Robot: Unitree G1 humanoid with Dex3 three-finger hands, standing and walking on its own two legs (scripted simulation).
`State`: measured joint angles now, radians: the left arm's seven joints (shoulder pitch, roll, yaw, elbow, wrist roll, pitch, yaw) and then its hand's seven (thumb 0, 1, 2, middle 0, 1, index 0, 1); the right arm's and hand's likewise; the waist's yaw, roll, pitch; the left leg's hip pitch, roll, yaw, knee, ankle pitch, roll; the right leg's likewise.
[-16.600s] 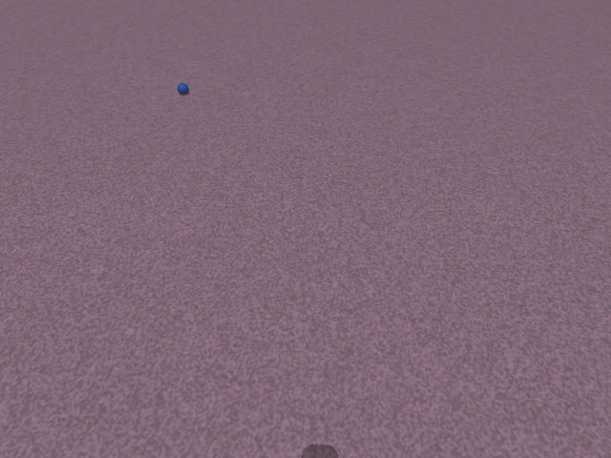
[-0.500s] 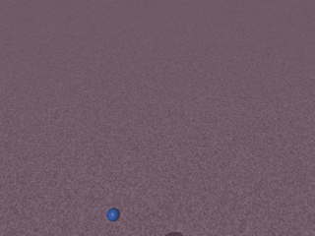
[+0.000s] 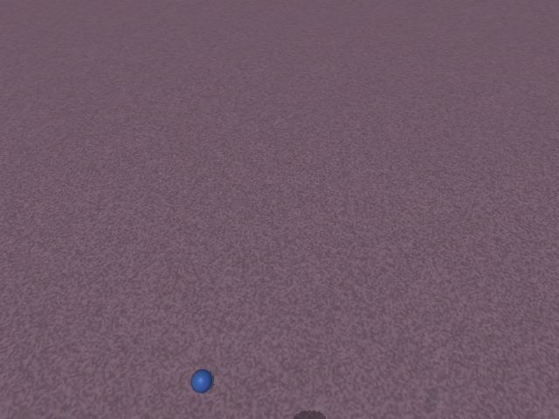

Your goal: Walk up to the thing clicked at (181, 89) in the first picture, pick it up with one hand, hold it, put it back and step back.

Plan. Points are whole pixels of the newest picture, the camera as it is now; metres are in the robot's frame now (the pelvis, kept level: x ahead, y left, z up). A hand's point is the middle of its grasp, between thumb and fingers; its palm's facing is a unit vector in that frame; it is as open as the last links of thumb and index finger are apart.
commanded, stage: stand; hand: left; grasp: from above
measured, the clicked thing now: (201, 380) +0.37 +0.26 -0.75
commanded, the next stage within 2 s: rise first in 0.12 s
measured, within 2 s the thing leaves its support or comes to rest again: neither
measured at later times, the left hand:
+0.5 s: hand out of the picture +0.15 +0.26 -0.17, palm faces -0.04 -0.93 -0.37, open 9.7 cm
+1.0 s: hand out of the picture +0.11 +0.27 -0.26, palm faces -0.21 -0.84 -0.50, open 14.1 cm
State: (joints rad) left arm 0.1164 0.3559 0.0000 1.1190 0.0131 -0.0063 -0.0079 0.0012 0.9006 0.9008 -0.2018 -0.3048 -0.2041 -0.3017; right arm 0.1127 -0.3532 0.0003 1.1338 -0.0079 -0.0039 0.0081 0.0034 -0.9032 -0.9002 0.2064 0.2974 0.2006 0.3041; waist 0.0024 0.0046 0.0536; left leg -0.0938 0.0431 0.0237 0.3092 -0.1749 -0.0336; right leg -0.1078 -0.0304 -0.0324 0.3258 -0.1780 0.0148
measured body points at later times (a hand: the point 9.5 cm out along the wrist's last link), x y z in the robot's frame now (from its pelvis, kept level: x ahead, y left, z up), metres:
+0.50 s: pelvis -0.01 +0.00 -0.02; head +0.05 +0.01 +0.42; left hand +0.15 +0.30 -0.15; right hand +0.09 -0.26 -0.15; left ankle +0.00 +0.14 -0.75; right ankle +0.00 -0.13 -0.75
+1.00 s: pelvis -0.02 +0.02 -0.11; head +0.09 +0.03 +0.32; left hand +0.12 +0.32 -0.22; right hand +0.16 -0.23 -0.21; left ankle +0.00 +0.14 -0.75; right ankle +0.00 -0.13 -0.75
